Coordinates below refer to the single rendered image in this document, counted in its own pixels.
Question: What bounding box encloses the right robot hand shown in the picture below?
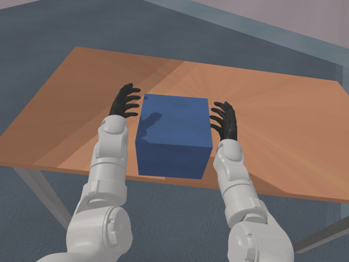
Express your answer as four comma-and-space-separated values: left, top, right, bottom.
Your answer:
210, 102, 237, 141

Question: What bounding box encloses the robot left forearm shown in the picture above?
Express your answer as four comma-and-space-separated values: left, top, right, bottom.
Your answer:
66, 115, 128, 244

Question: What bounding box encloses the table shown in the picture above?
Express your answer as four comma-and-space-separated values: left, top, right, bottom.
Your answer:
0, 46, 349, 254

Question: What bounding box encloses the robot left upper arm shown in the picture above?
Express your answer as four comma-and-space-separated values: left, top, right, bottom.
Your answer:
36, 205, 133, 262

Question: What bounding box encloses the robot right forearm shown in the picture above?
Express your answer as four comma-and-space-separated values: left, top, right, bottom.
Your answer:
213, 139, 294, 253

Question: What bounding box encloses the carton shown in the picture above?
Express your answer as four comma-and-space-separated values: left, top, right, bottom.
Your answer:
135, 94, 213, 179

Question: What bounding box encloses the left robot hand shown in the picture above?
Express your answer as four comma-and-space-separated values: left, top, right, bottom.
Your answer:
109, 83, 141, 118

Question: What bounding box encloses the robot right upper arm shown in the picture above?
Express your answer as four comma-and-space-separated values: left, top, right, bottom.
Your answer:
227, 221, 294, 262

